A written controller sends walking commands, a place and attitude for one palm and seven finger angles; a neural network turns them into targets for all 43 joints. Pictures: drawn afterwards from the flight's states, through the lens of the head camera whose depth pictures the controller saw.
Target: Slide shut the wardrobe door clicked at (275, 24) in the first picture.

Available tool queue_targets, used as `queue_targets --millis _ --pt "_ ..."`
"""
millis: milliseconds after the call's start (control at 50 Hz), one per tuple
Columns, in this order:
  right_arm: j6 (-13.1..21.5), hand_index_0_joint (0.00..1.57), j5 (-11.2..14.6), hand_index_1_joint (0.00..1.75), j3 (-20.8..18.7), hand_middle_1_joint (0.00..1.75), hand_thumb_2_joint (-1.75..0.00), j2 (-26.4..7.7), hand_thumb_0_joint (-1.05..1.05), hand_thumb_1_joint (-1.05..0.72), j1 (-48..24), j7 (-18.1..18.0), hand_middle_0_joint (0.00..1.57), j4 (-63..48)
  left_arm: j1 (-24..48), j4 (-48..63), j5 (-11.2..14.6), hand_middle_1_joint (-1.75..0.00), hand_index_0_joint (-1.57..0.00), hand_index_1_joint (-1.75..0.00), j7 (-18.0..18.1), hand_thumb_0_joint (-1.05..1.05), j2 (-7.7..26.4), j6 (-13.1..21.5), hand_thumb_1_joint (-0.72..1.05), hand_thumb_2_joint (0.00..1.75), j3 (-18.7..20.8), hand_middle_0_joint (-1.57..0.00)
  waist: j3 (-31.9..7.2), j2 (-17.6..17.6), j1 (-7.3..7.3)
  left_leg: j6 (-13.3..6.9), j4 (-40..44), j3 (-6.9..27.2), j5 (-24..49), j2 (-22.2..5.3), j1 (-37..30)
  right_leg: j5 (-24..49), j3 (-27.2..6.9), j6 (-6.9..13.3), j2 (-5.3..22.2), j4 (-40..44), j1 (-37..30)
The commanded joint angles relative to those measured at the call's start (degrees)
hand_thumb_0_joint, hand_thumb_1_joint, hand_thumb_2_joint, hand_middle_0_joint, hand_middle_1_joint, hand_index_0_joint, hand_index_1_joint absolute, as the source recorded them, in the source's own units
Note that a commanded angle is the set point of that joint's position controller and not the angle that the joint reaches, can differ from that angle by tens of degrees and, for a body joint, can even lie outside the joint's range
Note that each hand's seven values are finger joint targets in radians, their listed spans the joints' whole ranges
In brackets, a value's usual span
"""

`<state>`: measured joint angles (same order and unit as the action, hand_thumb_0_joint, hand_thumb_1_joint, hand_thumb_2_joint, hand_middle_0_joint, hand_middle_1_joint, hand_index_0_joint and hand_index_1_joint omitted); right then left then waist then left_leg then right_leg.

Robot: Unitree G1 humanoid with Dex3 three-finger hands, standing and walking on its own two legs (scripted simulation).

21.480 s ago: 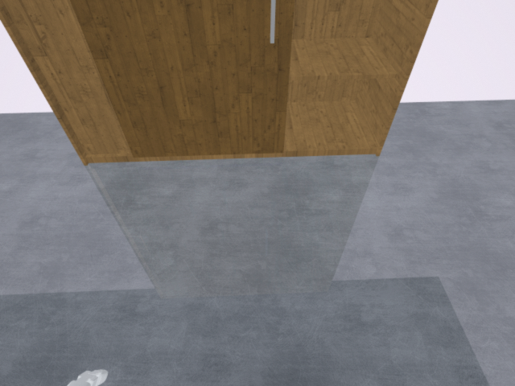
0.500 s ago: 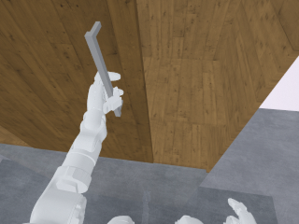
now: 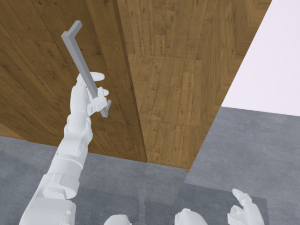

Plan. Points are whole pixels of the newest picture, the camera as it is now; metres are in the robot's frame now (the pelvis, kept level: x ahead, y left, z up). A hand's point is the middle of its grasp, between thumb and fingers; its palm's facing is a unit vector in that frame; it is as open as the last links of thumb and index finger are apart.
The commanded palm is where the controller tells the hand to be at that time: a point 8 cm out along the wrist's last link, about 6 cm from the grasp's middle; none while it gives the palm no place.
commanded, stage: step sideways, sliding the door along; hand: left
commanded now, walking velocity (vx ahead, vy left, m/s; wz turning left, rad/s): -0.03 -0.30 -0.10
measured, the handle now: (93, 79) +0.44 +0.22 +0.10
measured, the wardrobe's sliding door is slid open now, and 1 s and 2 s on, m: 0.26 0.00 0.00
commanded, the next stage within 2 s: stop walking and hold the door there in 1.12 s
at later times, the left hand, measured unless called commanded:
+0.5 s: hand (152, 106) +0.39 +0.05 +0.07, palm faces +0.29 -0.94 -0.19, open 6.1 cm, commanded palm +0.35 +0.02 +0.07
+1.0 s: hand (200, 111) +0.38 -0.07 +0.08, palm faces +0.30 -0.95 -0.12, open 5.9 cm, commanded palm +0.35 -0.10 +0.07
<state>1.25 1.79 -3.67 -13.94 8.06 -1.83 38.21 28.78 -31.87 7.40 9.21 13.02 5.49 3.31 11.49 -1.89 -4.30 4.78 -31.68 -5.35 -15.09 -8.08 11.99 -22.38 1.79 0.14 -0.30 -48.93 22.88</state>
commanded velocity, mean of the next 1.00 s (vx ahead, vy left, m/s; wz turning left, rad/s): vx -0.15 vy -0.29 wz -0.09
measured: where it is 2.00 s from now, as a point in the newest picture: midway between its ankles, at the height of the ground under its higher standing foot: outside the picture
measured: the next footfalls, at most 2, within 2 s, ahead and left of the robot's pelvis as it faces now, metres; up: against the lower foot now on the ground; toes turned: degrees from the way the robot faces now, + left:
right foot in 0.12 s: +0.08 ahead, -0.20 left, +0.00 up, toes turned -2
left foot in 0.32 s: +0.02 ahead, +0.12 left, +0.00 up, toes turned +10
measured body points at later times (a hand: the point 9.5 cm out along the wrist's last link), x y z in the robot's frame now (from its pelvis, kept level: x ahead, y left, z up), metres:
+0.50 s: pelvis +0.02 -0.15 +0.00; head +0.10 -0.17 +0.44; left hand +0.37 +0.10 +0.08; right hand +0.21 -0.37 -0.12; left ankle -0.01 +0.10 -0.72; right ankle +0.04 -0.20 -0.72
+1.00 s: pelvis +0.00 -0.25 +0.01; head +0.07 -0.28 +0.45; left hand +0.36 -0.02 +0.08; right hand +0.18 -0.47 -0.11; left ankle -0.02 -0.06 -0.71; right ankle +0.03 -0.27 -0.72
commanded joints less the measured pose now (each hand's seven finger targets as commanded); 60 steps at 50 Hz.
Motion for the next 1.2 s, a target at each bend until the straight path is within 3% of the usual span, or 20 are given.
queue_targets --millis 0,100,180,260,300,340,440,480,540,600,640,680,740,800,860,960,1000,1040,1140,1180 --pt "1.55 0.20 -0.34 0.30 -1.64 0.30 -0.90 -6.37 0.00 -0.90 -2.46 1.81 0.20 -8.21 22.88 21.51 -4.31 -1.40 -0.45 -1.40 -5.92 0.00 -8.81 6.74 0.90 0.90 -15.26 -0.45 -23.88 -14.73 5.96 -13.21 3.84 6.55 46.09 -18.56 -19.34 -0.63 -3.17 -0.03 3.54 -0.77 2.53" --pt "1.64 0.20 1.32 0.30 -1.02 0.30 -0.90 -5.70 0.00 -0.90 -1.86 1.30 0.20 -9.98 19.27 23.27 -6.01 -1.40 -0.45 -1.40 -5.74 0.00 -6.21 6.87 0.90 0.90 -13.81 -0.45 -26.89 -6.07 7.12 -8.14 -7.02 -1.35 37.63 -9.95 -16.17 32.48 -0.44 0.17 2.69 22.50 -12.88" --pt "3.01 0.20 0.78 0.30 -1.37 0.30 -0.90 -3.33 0.00 -0.90 -1.03 -0.17 0.20 -9.08 13.39 22.45 -5.83 -1.40 -0.45 -1.40 -5.31 0.00 -3.18 6.38 0.90 0.90 -10.36 -0.45 -29.05 16.04 6.08 -2.75 -17.68 0.44 -13.47 2.07 5.65 80.73 -17.08 7.45 13.74 18.20 -26.92" --pt "3.98 0.20 0.28 0.30 -1.24 0.30 -0.90 -3.77 0.00 -0.90 -1.35 -1.30 0.20 -8.85 11.99 30.78 -4.51 -1.40 -0.45 -1.40 -4.10 0.00 -3.13 7.55 0.90 0.90 -9.83 -0.45 -32.96 10.07 6.94 -4.71 4.79 1.32 22.91 -4.67 -10.36 72.10 -10.88 2.99 10.00 9.96 -23.09" --pt "3.04 0.20 0.39 0.30 -1.71 0.30 -0.90 -6.95 0.00 -0.90 -2.21 0.52 0.20 -10.39 10.26 32.05 -4.10 -1.40 -0.45 -1.40 -5.18 0.00 -5.05 7.25 0.90 0.90 -12.05 -0.45 -31.85 0.23 6.49 -11.46 6.03 9.79 58.73 -17.66 -24.52 26.52 -6.59 -1.22 3.99 5.55 -7.36" --pt "3.37 0.20 -1.29 0.30 -1.62 0.30 -0.90 -5.54 0.00 -0.90 -4.38 2.03 0.20 -10.98 9.66 30.78 -6.41 -1.40 -0.45 -1.40 -5.48 0.00 -8.49 7.02 0.90 0.90 -12.97 -0.45 -24.98 -13.42 4.94 -12.78 6.29 6.05 60.37 -21.26 -22.71 0.06 -4.34 -0.80 2.43 4.38 0.06" --pt "3.16 0.20 1.03 0.30 -1.25 0.30 -0.90 -4.77 0.00 -0.90 -1.90 1.41 0.20 -12.08 10.46 30.47 -6.99 -1.40 -0.45 -1.40 -5.49 0.00 -7.82 6.50 0.90 0.90 -14.47 -0.45 -27.75 -4.02 6.38 -11.31 -8.35 -0.98 41.58 -11.48 -16.13 34.03 -4.20 0.82 3.67 21.25 -13.75" --pt "3.22 0.20 1.41 0.30 -1.53 0.30 -0.90 -3.74 0.00 -0.90 -2.25 0.59 0.20 -11.84 9.62 29.53 -6.44 -1.40 -0.45 -1.40 -5.33 0.00 -5.05 6.04 0.90 0.90 -12.80 -0.45 -30.41 12.18 6.32 -3.07 -19.64 -1.76 -6.63 0.20 1.30 81.11 -20.57 5.98 13.52 20.44 -27.08" --pt "4.33 0.20 0.32 0.30 0.30 0.30 -0.90 -2.17 0.00 -0.90 -2.12 0.03 0.20 -10.67 8.10 30.87 -5.71 -1.40 -0.45 -1.40 -4.78 0.00 -6.15 6.47 0.90 0.90 -13.13 -0.45 -29.33 12.66 5.91 -3.27 -13.33 3.58 -16.79 2.48 8.56 79.05 -18.01 7.01 13.99 18.73 -30.40" --pt "3.72 0.20 -0.12 0.30 -0.09 0.30 -0.90 -2.88 0.00 -0.90 -2.71 -0.79 0.20 -10.01 10.35 35.00 -5.16 -1.40 -0.45 -1.40 -4.08 0.00 -4.94 8.07 0.90 0.90 -13.09 -0.45 -32.38 9.31 6.87 -3.61 5.91 0.57 7.07 -0.37 -5.81 71.14 -12.57 4.78 9.78 13.50 -27.19" --pt "2.78 0.20 -0.42 0.30 -1.01 0.30 -0.90 -5.19 0.00 -0.90 -4.08 0.15 0.20 -11.60 9.42 34.54 -4.22 -1.40 -0.45 -1.40 -5.50 0.00 -7.49 8.07 0.90 0.90 -15.15 -0.45 -33.34 0.61 6.07 -12.45 7.29 13.97 42.73 -16.56 -19.24 31.76 -9.25 -1.87 3.93 6.84 -10.19" --pt "2.22 0.20 -1.02 0.30 -1.38 0.30 -0.90 -5.98 0.00 -0.90 -4.27 1.67 0.20 -12.23 7.22 30.10 -6.20 -1.40 -0.45 -1.40 -6.34 0.00 -10.85 7.20 0.90 0.90 -16.57 -0.45 -26.84 -7.16 4.54 -15.91 10.20 12.72 46.17 -22.87 -17.11 -3.77 -6.92 -1.61 1.11 -0.35 -0.51" --pt "2.68 0.20 -1.45 0.30 -0.36 0.30 -0.90 -4.47 0.00 -0.90 -2.95 1.49 0.20 -12.13 11.20 30.20 -6.71 -1.40 -0.45 -1.40 -6.66 0.00 -12.27 7.19 0.90 0.90 -19.27 -0.45 -23.01 -13.44 5.21 -12.78 4.61 5.16 45.87 -19.38 -15.74 2.48 -4.56 0.31 3.29 8.47 -4.20" --pt "2.15 0.20 0.66 0.30 -0.03 0.30 -0.90 -3.87 0.00 -0.90 -3.21 1.06 0.20 -12.76 14.19 28.96 -7.27 -1.40 -0.45 -1.40 -7.35 0.00 -11.55 6.53 0.90 0.90 -19.19 -0.45 -26.82 -0.95 6.42 -9.48 -5.01 1.63 33.45 -10.72 -11.53 27.87 -5.13 1.00 3.09 19.88 -13.66" --pt "2.42 0.20 0.83 0.30 -0.98 0.30 -0.90 -2.91 0.00 -0.90 -2.97 0.22 0.20 -11.27 12.29 24.38 -5.99 -1.40 -0.45 -1.40 -7.26 0.00 -10.42 5.97 0.90 0.90 -18.02 -0.45 -28.65 12.86 6.42 -3.69 -16.32 0.71 -11.35 1.86 1.84 69.23 -21.25 3.31 12.57 23.21 -20.90" --pt "2.80 0.20 0.21 0.30 -0.70 0.30 -0.90 -3.44 0.00 -0.90 -1.60 -0.89 0.20 -9.41 13.81 27.02 -4.01 -1.40 -0.45 -1.40 -5.20 0.00 -7.48 7.54 0.90 0.90 -14.39 -0.45 -33.00 8.61 6.95 -4.69 4.41 2.37 6.71 -1.29 -6.41 67.83 -14.88 3.17 9.84 15.43 -26.58" --pt "1.64 0.20 0.41 0.30 -1.19 0.30 -0.90 -6.08 0.00 -0.90 -2.43 -0.02 0.20 -10.74 12.69 25.75 -3.16 -1.40 -0.45 -1.40 -5.78 0.00 -8.45 7.37 0.90 0.90 -15.63 -0.45 -31.60 -1.60 6.53 -11.58 7.94 13.44 38.41 -15.51 -17.64 38.67 -11.33 -1.94 4.71 8.51 -11.86" --pt "0.82 0.20 -0.84 0.30 -1.44 0.30 -0.90 -5.33 0.00 -0.90 -4.15 1.22 0.20 -11.45 11.10 23.89 -4.22 -1.40 -0.45 -1.40 -6.35 0.00 -9.36 7.03 0.90 0.90 -14.25 -0.45 -25.44 -12.60 4.15 -15.62 10.09 13.15 41.82 -23.36 -15.16 -0.35 -7.61 -2.14 2.29 2.32 -2.23" --pt "0.26 0.20 0.73 0.30 -0.74 0.30 -0.90 -5.55 0.00 -0.90 -1.33 1.49 0.20 -11.86 15.57 23.43 -4.37 -1.40 -0.45 -1.40 -6.98 0.00 -9.36 6.42 0.90 0.90 -14.91 -0.45 -26.49 -10.44 5.99 -11.28 0.31 2.66 39.18 -15.43 -14.77 14.35 -2.02 0.31 1.74 14.91 -10.88" --pt "-0.18 0.20 1.72 0.30 -1.17 0.30 -0.90 -5.70 0.00 -0.90 -0.40 1.28 0.20 -11.12 14.26 23.65 -4.21 -1.40 -0.45 -1.40 -6.55 0.00 -6.27 5.79 0.90 0.90 -12.53 -0.45 -32.23 -1.96 6.27 -8.47 -8.60 -0.35 31.25 -7.69 -13.31 43.16 -9.24 2.10 4.42 22.82 -21.08"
